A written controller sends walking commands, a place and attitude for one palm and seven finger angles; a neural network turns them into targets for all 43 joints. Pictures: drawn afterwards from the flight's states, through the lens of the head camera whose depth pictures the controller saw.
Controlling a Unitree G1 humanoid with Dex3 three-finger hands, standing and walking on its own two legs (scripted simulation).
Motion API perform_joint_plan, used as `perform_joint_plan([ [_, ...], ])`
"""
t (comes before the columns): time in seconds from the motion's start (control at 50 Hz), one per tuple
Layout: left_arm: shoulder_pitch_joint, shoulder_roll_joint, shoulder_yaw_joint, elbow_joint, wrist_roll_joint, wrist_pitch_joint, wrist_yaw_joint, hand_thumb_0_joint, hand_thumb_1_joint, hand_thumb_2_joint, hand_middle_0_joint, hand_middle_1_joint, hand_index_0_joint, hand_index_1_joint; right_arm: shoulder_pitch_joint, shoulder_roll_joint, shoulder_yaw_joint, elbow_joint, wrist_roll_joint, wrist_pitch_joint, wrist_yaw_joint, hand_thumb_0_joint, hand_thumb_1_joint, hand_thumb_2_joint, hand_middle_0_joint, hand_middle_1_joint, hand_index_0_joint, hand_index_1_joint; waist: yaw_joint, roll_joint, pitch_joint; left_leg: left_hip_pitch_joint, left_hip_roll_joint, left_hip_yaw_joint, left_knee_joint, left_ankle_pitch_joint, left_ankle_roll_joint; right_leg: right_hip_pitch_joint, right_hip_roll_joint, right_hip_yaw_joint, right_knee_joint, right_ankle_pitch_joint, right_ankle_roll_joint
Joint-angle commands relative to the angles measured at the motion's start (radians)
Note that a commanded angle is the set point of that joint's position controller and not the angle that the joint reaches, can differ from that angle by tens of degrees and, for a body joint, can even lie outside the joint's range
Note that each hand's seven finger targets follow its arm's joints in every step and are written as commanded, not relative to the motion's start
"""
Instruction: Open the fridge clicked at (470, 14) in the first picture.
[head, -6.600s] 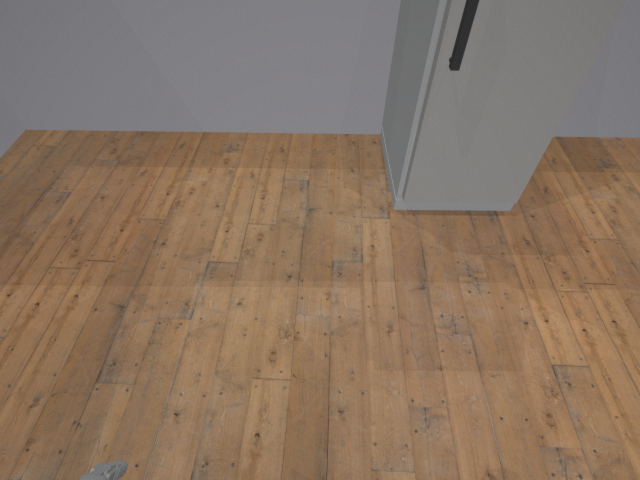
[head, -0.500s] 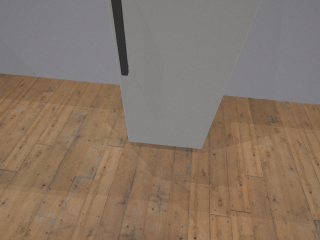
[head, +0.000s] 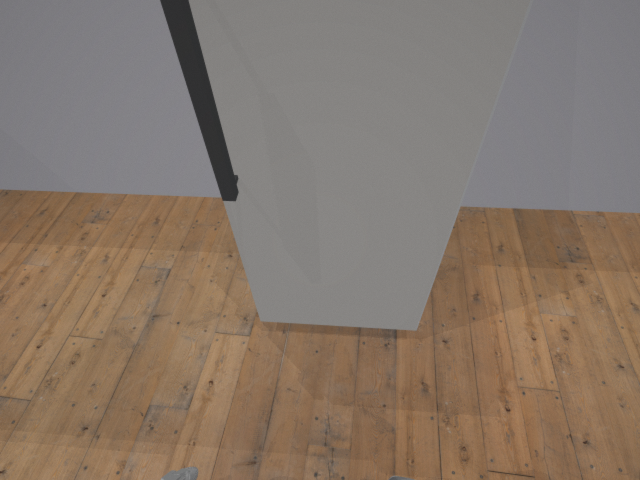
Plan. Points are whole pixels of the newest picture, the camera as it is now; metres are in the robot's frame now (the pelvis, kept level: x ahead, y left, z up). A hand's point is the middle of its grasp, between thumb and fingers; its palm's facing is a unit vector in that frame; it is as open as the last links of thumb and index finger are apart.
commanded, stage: take the last steps up to it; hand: left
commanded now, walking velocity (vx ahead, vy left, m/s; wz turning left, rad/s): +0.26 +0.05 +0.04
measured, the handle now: (207, 94) +0.64 +0.20 +0.16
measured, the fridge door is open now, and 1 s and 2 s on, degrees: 0 0 0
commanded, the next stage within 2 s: come to a stop and stand still in 0.30 s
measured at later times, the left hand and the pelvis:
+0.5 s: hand out of the picture +0.13 +0.22 -0.17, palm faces +0.06 -0.98 -0.16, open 7.4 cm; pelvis +0.16 +0.05 +0.02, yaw -1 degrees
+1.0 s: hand (200, 413) +0.23 +0.20 -0.14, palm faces +0.03 -0.96 -0.27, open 7.4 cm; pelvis +0.16 +0.01 +0.02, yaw +0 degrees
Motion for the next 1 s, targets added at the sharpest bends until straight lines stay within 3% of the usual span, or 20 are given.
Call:
perform_joint_plan([
  [0.0, 0.161, 0.15, 0.044, 0.013, -0.001, 0.001, 0.033, 0.0, 0.9, 0.9, -0.2, -0.3, -0.2, -0.3, -0.102, -0.065, -0.022, -0.122, -0.01, -0.024, 0.015, 0.0, -0.9, -0.9, 0.2, 0.3, 0.2, 0.3, 0.065, -0.083, 0.019, -0.421, 0.109, -0.057, 0.305, 0.16, 0.0, 0.139, -0.337, 0.43, -0.489, -0.214, -0.124],
  [0.04, 0.13, 0.109, 0.029, 0.013, 0.004, -0.009, 0.034, 0.0, 0.9, 0.9, -0.2, -0.3, -0.2, -0.3, -0.035, -0.034, -0.017, -0.102, -0.016, -0.003, 0.019, 0.0, -0.9, -0.9, 0.2, 0.3, 0.2, 0.3, 0.015, -0.134, -0.002, -0.342, 0.115, -0.019, 0.199, 0.207, -0.028, 0.068, -0.27, 0.253, -0.498, -0.062, -0.089],
  [0.08, 0.142, 0.106, 0.032, 0.021, 0.009, -0.014, 0.034, 0.0, 0.9, 0.9, -0.2, -0.3, -0.2, -0.3, -0.038, -0.016, -0.018, -0.107, -0.016, 0.006, 0.024, 0.0, -0.9, -0.9, 0.2, 0.3, 0.2, 0.3, 0.009, -0.147, -0.01, -0.3, 0.114, 0.022, 0.068, 0.215, -0.044, 0.049, -0.24, 0.184, -0.496, 0.02, -0.091],
  [0.24, 0.195, 0.171, 0.04, 0.062, 0.006, -0.008, 0.024, 0.0, 0.9, 0.9, -0.2, -0.3, -0.2, -0.3, -0.202, -0.046, -0.013, -0.185, -0.009, -0.02, 0.039, 0.0, -0.9, -0.9, 0.2, 0.3, 0.2, 0.3, 0.052, -0.162, -0.014, -0.234, 0.076, 0.08, -0.284, 0.277, -0.051, 0.166, -0.238, 0.151, -0.418, 0.136, -0.09],
  [0.3, 0.188, 0.151, 0.039, 0.072, 0.001, 0.008, 0.028, 0.0, 0.9, 0.9, -0.2, -0.3, -0.2, -0.3, -0.112, -0.079, -0.015, -0.154, -0.012, -0.034, 0.029, 0.0, -0.9, -0.9, 0.2, 0.3, 0.2, 0.3, 0.001, -0.086, -0.039, -0.001, 0.05, 0.102, -0.467, 0.352, -0.047, 0.102, -0.176, 0.1, -0.26, 0.109, -0.04],
  [0.32, 0.206, 0.12, 0.031, 0.068, -0.002, 0.015, 0.026, 0.0, 0.9, 0.9, -0.2, -0.3, -0.2, -0.3, -0.032, -0.138, -0.027, -0.131, -0.016, -0.042, 0.02, 0.0, -0.9, -0.9, 0.2, 0.3, 0.2, 0.3, -0.026, 0.038, -0.086, 0.137, 0.126, 0.005, -0.516, 0.408, -0.017, 0.025, -0.105, 0.046, -0.083, 0.043, -0.004],
  [0.34, 0.228, 0.064, 0.022, 0.051, -0.008, 0.017, 0.022, 0.0, 0.9, 0.9, -0.2, -0.3, -0.2, -0.3, 0.044, -0.232, -0.047, -0.12, -0.024, -0.039, 0.009, 0.0, -0.9, -0.9, 0.2, 0.3, 0.2, 0.3, -0.043, 0.25, -0.119, 0.233, 0.329, -0.245, -0.599, 0.472, 0.075, -0.125, 0.008, -0.037, 0.153, -0.233, 0.04],
  [0.36, 0.198, 0.067, 0.016, 0.029, 0.002, 0.019, 0.028, 0.0, 0.9, 0.9, -0.2, -0.3, -0.2, -0.3, 0.068, -0.239, -0.046, -0.11, -0.021, -0.028, 0.001, 0.0, -0.9, -0.9, 0.2, 0.3, 0.2, 0.3, -0.054, 0.256, -0.136, 0.214, 0.4, -0.345, -0.683, 0.385, 0.136, -0.184, 0.03, 0.029, 0.343, -0.394, 0.038],
  [0.38, 0.157, 0.07, 0.014, 0.025, 0.003, 0.024, 0.03, 0.0, 0.9, 0.9, -0.2, -0.3, -0.2, -0.3, 0.021, -0.219, -0.039, -0.119, -0.015, -0.027, -0.008, 0.0, -0.9, -0.9, 0.2, 0.3, 0.2, 0.3, -0.043, 0.231, -0.092, 0.137, 0.407, -0.349, -0.697, 0.37, 0.157, -0.22, -0.013, 0.082, 0.45, -0.358, 0.034],
  [0.42, 0.159, 0.056, 0.013, 0.062, -0.002, 0.03, 0.027, 0.0, 0.9, 0.9, -0.2, -0.3, -0.2, -0.3, -0.13, -0.124, -0.006, -0.152, -0.013, -0.03, -0.018, 0.0, -0.9, -0.9, 0.2, 0.3, 0.2, 0.3, 0.018, 0.071, -0.026, -0.024, 0.343, -0.196, -0.696, 0.571, 0.137, -0.142, -0.066, 0.138, 0.413, -0.226, 0.051],
  [0.46, 0.217, 0.022, 0.001, 0.092, -0.01, 0.048, 0.035, 0.0, 0.9, 0.9, -0.2, -0.3, -0.2, -0.3, -0.189, -0.103, 0.005, -0.155, -0.009, -0.037, -0.029, 0.0, -0.9, -0.9, 0.2, 0.3, 0.2, 0.3, 0.053, 0.042, -0.077, -0.027, 0.29, -0.066, -0.649, 0.917, 0.113, -0.012, -0.062, 0.139, 0.256, -0.165, 0.08],
  [0.52, 0.216, 0.048, 0.002, 0.09, -0.01, 0.07, 0.044, 0.0, 0.9, 0.9, -0.2, -0.3, -0.2, -0.3, -0.202, -0.142, -0.01, -0.142, -0.003, -0.02, -0.037, 0.0, -0.9, -0.9, 0.2, 0.3, 0.2, 0.3, 0.04, 0.047, -0.137, 0.063, 0.302, -0.035, -0.589, 1.086, 0.119, 0.039, -0.033, 0.106, 0.093, -0.132, 0.088],
  [0.58, 0.17, 0.087, 0.019, 0.045, 0.001, 0.089, 0.044, 0.0, 0.9, 0.9, -0.2, -0.3, -0.2, -0.3, -0.191, -0.168, -0.036, -0.138, -0.006, 0.007, -0.042, 0.0, -0.9, -0.9, 0.2, 0.3, 0.2, 0.3, 0.025, 0.086, -0.083, 0.052, 0.326, -0.065, -0.569, 1.096, 0.129, 0.007, -0.014, 0.096, 0.087, -0.15, 0.075],
  [0.68, 0.152, 0.091, 0.039, 0.002, 0.002, 0.099, 0.044, 0.0, 0.9, 0.9, -0.2, -0.3, -0.2, -0.3, -0.237, -0.185, -0.058, -0.16, -0.016, 0.032, -0.037, 0.0, -0.9, -0.9, 0.2, 0.3, 0.2, 0.3, 0.045, 0.125, -0.07, 0.001, 0.315, -0.061, -0.521, 0.968, 0.112, 0.053, -0.002, 0.102, 0.032, -0.096, 0.057],
  [0.72, 0.188, 0.104, 0.04, 0.005, 0.002, 0.09, 0.043, 0.0, 0.9, 0.9, -0.2, -0.3, -0.2, -0.3, -0.256, -0.181, -0.061, -0.171, -0.011, 0.038, -0.028, 0.0, -0.9, -0.9, 0.2, 0.3, 0.2, 0.3, 0.069, 0.08, -0.1, -0.037, 0.26, -0.02, -0.453, 0.769, 0.06, 0.151, -0.011, 0.092, -0.137, 0.112, 0.061],
  [0.74, 0.187, 0.146, 0.044, -0.001, 0.009, 0.078, 0.046, 0.0, 0.9, 0.9, -0.2, -0.3, -0.2, -0.3, -0.234, -0.146, -0.06, -0.174, -0.004, 0.041, -0.022, 0.0, -0.9, -0.9, 0.2, 0.3, 0.2, 0.3, 0.061, -0.048, -0.119, -0.086, 0.172, 0.039, -0.351, 0.552, 0.003, 0.206, -0.09, 0.181, -0.224, 0.364, 0.044],
  [0.76, 0.16, 0.216, 0.049, -0.008, 0.015, 0.068, 0.05, 0.0, 0.9, 0.9, -0.2, -0.3, -0.2, -0.3, -0.204, -0.085, -0.05, -0.19, 0.003, 0.043, -0.013, 0.0, -0.9, -0.9, 0.2, 0.3, 0.2, 0.3, 0.042, -0.252, -0.11, -0.205, 0.038, 0.117, -0.207, 0.173, -0.052, 0.239, -0.273, 0.364, -0.257, 0.631, -0.043],
  [0.78, 0.181, 0.227, 0.047, -0.014, 0.007, 0.066, 0.048, 0.0, 0.9, 0.9, -0.2, -0.3, -0.2, -0.3, -0.226, -0.076, -0.047, -0.201, 0.005, 0.059, -0.016, 0.0, -0.9, -0.9, 0.2, 0.3, 0.2, 0.3, 0.074, -0.239, -0.116, -0.197, 0.001, 0.037, -0.048, -0.106, -0.057, 0.178, -0.365, 0.402, -0.29, 0.775, -0.143],
  [0.84, 0.059, 0.196, 0.04, -0.039, 0.004, 0.065, 0.054, 0.0, 0.9, 0.9, -0.2, -0.3, -0.2, -0.3, -0.206, -0.096, -0.049, -0.172, -0.001, 0.078, -0.013, 0.0, -0.9, -0.9, 0.2, 0.3, 0.2, 0.3, 0.03, -0.183, -0.102, -0.26, 0.012, -0.064, 0.181, -0.008, -0.062, 0.14, -0.28, 0.353, -0.308, 0.518, -0.155],
  [0.98, 0.1, 0.215, 0.055, -0.038, 0.007, 0.058, 0.055, 0.0, 0.9, 0.9, -0.2, -0.3, -0.2, -0.3, -0.222, -0.117, -0.04, -0.185, -0.007, 0.068, 0.005, 0.0, -0.9, -0.9, 0.2, 0.3, 0.2, 0.3, 0.079, -0.18, -0.12, -0.287, 0.028, -0.039, 0.009, 0.063, -0.094, 0.25, -0.27, 0.353, -0.361, 0.236, -0.125],
])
